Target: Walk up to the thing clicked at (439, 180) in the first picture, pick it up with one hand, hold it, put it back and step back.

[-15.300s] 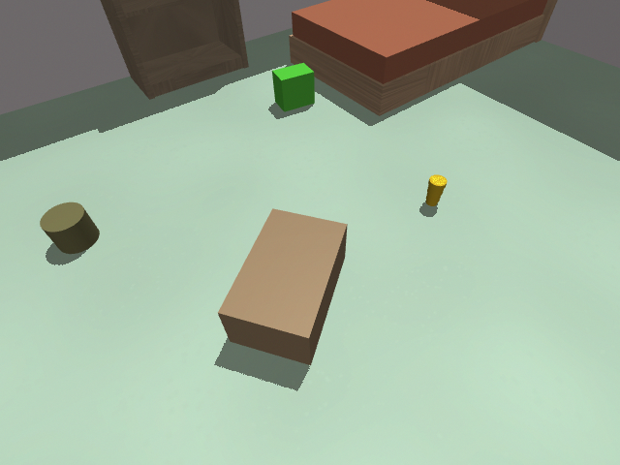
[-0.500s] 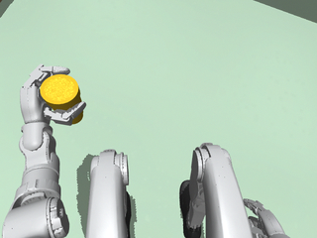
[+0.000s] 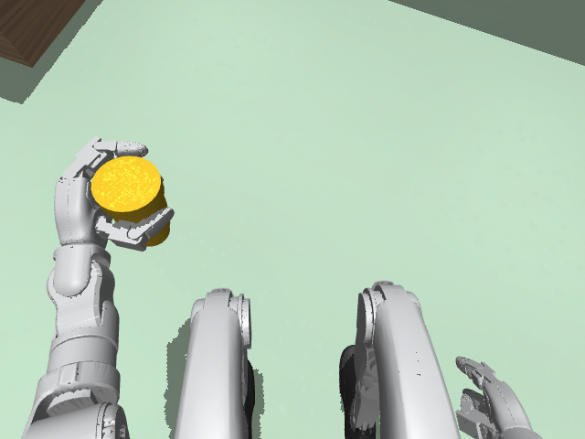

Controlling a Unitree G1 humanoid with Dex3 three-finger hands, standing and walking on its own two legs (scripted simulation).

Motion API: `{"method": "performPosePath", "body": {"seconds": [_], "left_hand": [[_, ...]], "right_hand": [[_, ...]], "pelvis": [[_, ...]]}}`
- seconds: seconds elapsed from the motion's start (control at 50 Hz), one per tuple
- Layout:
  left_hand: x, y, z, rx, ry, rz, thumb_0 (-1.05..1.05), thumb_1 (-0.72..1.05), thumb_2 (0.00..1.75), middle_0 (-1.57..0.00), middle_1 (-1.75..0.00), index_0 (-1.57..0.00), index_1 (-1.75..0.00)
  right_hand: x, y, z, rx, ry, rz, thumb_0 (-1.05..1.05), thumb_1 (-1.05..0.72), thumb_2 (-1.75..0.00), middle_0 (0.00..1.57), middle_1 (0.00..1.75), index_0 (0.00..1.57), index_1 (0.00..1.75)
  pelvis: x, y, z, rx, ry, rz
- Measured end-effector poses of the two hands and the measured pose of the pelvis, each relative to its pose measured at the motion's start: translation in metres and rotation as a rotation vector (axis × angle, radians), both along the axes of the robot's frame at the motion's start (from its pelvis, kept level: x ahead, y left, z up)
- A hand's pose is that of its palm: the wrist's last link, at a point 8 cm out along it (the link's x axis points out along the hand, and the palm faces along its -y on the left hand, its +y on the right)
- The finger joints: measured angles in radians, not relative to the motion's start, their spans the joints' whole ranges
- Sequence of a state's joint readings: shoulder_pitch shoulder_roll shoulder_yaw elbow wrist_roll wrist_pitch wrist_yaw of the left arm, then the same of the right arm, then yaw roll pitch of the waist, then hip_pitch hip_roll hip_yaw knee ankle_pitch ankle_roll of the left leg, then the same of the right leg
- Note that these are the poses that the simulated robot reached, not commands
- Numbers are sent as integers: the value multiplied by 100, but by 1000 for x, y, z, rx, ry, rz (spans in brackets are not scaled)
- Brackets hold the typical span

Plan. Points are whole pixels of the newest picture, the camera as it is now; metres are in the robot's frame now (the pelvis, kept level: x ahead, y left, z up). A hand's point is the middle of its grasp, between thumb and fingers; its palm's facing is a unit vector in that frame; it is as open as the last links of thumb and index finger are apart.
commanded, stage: lift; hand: left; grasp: from the side
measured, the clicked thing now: (140, 209) +0.41 +0.23 -0.04
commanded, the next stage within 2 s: hold in 1.66 s
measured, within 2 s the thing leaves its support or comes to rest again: neither
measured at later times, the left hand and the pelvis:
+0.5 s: hand (58, 131) +0.39 +0.21 +0.17, palm faces +0.15 -0.99 -0.03, open 10.1 cm; pelvis +0.03 +0.00 +0.15, yaw +1 degrees
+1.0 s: hand out of the picture +0.40 +0.20 +0.28, palm faces +0.14 -0.99 -0.02, open 10.1 cm; pelvis +0.06 +0.01 +0.24, yaw +1 degrees
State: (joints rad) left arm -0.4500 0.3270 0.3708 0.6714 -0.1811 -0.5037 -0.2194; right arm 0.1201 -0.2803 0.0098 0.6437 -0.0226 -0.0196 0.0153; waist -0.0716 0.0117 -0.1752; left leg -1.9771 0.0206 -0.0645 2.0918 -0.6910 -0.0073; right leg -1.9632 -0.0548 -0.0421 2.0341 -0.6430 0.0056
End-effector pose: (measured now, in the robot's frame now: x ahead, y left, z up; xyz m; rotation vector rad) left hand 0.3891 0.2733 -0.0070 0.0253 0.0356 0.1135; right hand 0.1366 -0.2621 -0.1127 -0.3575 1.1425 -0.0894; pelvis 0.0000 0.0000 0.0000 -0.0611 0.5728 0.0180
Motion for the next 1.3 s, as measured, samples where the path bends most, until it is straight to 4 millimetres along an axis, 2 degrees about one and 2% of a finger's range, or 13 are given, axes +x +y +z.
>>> {"method": "performPosePath", "body": {"seconds": [0.18, 0.36, 0.46, 0.64, 0.86, 1.14, 1.3], "left_hand": [[-11, -5, 59, 2, 2, 14, 4, -33, 106, -81, -98, -69, -95], [-18, -11, 126, 21, 24, 22, 4, -33, 106, -81, -98, -69, -96], [-23, -15, 170, 4, 14, 27, 4, -33, 106, -80, -99, -69, -96], [-22, -13, 223, -6, 14, 44, 3, -34, 106, -80, -100, -69, -96], [-21, -21, 264, -14, 30, 12, 3, -34, 106, -80, -100, -69, -97], [-20, -29, 304, -5, 16, 21, 3, -34, 106, -80, -100, -69, -97], [-19, -35, 317, -21, 17, 20, 3, -34, 106, -80, -101, -69, -97]], "right_hand": [[25, 6, 46, 20, -74, -17, 1, -91, -90, 20, 30, 20, 30], [46, 14, 106, 32, -136, -40, 1, -91, -89, 20, 30, 20, 30], [53, 20, 144, 40, -164, -50, 1, -90, -89, 20, 30, 20, 30], [59, 25, 202, 41, -206, -46, 1, -90, -89, 20, 30, 20, 30], [55, 26, 243, 46, -195, -47, 1, -90, -89, 20, 30, 20, 30], [54, 31, 272, 67, -194, -45, 1, -90, -89, 20, 30, 20, 30], [56, 26, 287, 62, -206, -48, 1, -90, -89, 20, 30, 20, 30]], "pelvis": [[8, 0, 46, 6, -12, 3], [21, 2, 102, 6, -56, 5], [31, 4, 137, 5, -97, 9], [44, 5, 186, 7, -174, 16], [54, 7, 227, 13, -249, 16], [61, 4, 259, 28, -326, 17], [65, 0, 272, 34, -361, 17]]}}
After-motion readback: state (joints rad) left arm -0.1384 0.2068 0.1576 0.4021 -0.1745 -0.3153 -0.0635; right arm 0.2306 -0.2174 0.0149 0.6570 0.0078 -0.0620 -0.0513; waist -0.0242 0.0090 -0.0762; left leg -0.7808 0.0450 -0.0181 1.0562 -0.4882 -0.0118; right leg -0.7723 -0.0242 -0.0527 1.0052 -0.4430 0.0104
